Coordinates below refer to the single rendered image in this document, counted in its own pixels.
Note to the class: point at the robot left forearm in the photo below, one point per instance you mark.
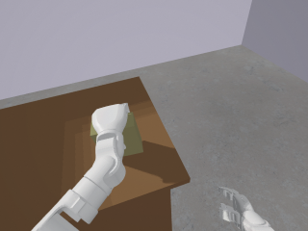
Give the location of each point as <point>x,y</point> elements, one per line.
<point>107,171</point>

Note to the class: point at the robot left hand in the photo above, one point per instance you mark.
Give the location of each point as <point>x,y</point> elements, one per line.
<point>113,117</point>

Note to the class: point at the robot right forearm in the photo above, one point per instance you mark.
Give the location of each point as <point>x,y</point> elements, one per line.
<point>251,221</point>

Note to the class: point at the table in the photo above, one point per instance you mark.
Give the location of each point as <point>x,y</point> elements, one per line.
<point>46,149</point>

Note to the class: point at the robot right hand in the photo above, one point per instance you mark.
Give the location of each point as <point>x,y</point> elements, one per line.
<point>240,205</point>

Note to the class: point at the robot left upper arm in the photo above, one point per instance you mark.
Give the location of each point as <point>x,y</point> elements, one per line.
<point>58,223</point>

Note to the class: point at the sponge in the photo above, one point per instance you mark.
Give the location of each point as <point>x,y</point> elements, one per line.
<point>131,136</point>

